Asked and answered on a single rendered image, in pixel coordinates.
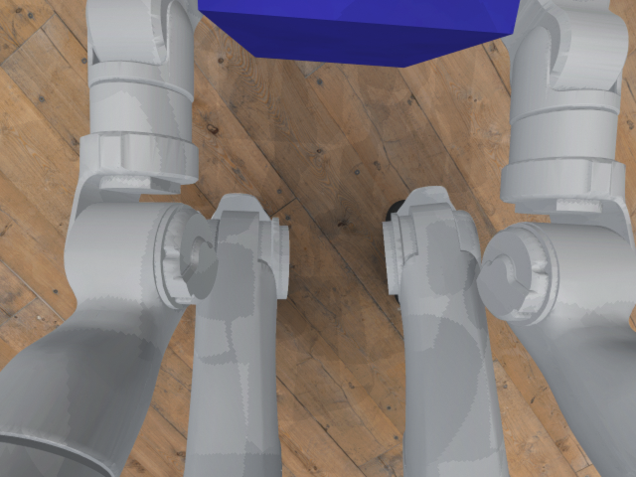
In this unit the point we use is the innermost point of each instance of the left robot thigh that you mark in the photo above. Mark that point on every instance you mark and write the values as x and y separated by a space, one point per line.
233 424

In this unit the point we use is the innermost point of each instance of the left robot upper arm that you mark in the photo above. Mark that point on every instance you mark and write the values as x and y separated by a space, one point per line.
73 402

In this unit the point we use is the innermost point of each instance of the right robot upper arm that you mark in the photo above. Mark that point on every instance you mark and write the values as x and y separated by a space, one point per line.
567 292

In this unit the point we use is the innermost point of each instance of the right robot forearm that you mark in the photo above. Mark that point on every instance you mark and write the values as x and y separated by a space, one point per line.
566 62

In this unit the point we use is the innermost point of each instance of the right robot shin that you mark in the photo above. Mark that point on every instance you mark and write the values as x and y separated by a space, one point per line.
466 229

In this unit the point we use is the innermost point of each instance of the left robot forearm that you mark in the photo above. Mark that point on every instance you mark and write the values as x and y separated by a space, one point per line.
140 70

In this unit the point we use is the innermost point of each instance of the carton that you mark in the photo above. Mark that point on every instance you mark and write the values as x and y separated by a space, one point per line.
386 33

